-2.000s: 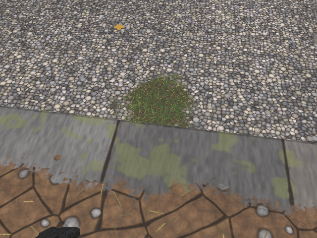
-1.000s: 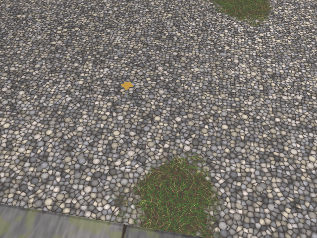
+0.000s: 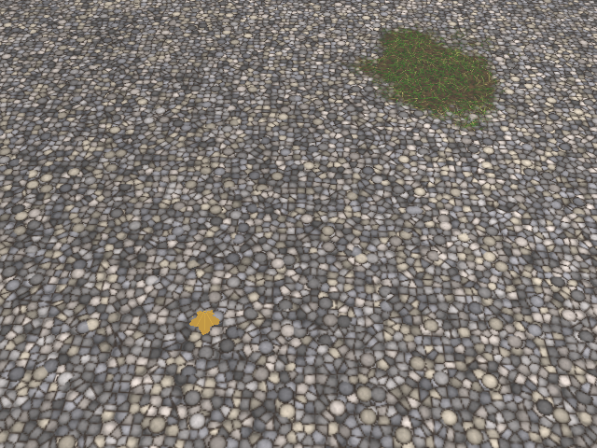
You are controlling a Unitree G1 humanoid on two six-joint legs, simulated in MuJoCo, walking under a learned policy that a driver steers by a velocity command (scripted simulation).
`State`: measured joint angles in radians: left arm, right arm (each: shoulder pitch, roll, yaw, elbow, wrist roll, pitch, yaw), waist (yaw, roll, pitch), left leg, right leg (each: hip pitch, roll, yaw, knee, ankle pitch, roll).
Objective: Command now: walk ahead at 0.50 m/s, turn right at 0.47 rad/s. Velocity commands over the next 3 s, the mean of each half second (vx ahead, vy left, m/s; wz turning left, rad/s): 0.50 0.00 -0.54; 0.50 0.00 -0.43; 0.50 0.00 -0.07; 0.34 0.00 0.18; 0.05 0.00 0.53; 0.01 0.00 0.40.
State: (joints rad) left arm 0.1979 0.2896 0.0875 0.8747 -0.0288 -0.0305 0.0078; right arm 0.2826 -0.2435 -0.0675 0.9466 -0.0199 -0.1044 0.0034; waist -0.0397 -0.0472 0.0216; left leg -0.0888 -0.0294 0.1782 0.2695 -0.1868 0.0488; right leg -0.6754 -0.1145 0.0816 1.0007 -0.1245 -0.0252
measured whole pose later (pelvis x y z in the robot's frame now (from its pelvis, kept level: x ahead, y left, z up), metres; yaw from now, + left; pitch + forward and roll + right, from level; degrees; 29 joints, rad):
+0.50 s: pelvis +0.27 -0.08 +0.00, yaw -17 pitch +1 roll +0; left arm 0.30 0.26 0.08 0.79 -0.01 -0.05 -0.01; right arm 0.07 -0.30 -0.07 0.80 -0.01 -0.11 0.00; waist 0.04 0.02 0.05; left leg -0.60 0.11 -0.07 0.99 -0.26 -0.04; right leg -0.20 0.11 0.05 0.36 -0.17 -0.11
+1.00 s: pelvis +0.56 -0.12 +0.00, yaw -30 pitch +2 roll +1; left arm 0.21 0.29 0.07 0.72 -0.01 -0.06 0.01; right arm 0.32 -0.26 -0.06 0.89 0.00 -0.10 0.02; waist -0.06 -0.04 0.02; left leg -0.18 -0.04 0.03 0.32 -0.18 0.04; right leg -0.59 -0.07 0.05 0.97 -0.28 -0.02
